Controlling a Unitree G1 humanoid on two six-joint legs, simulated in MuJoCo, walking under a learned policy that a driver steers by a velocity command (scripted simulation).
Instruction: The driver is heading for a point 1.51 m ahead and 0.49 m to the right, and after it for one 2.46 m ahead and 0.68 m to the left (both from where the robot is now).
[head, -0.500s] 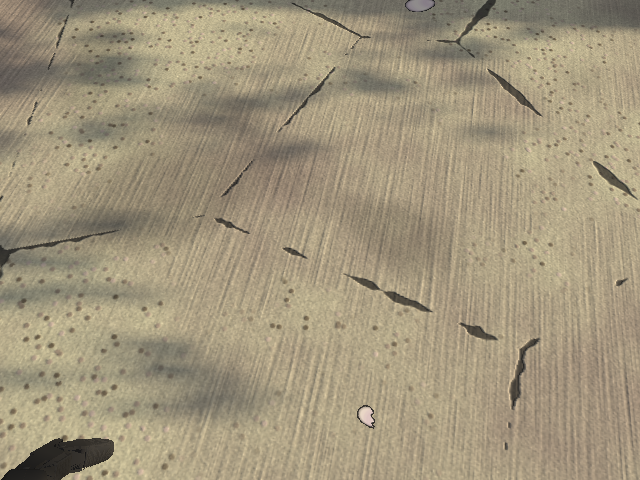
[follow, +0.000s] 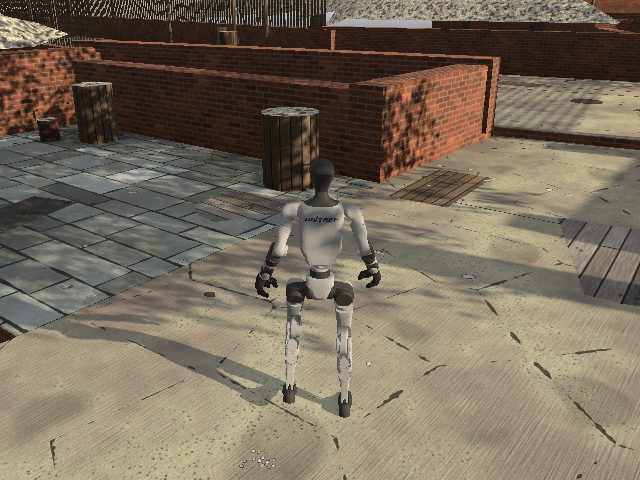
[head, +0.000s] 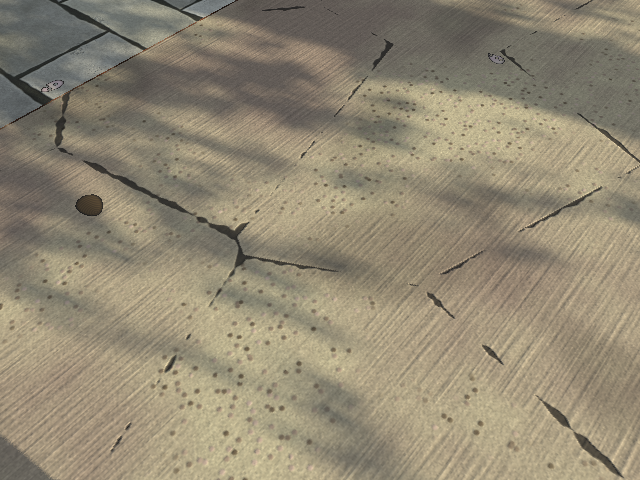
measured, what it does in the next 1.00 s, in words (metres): walks ahead, turning right: left foot, then right foot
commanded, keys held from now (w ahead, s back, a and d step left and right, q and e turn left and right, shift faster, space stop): w+shift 0.02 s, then w+e+shift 0.82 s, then w+shift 0.16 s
